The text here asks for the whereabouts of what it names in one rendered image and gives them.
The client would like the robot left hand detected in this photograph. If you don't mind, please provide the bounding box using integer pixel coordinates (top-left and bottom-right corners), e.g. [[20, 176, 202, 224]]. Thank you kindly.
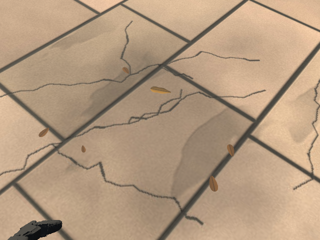
[[8, 220, 62, 240]]

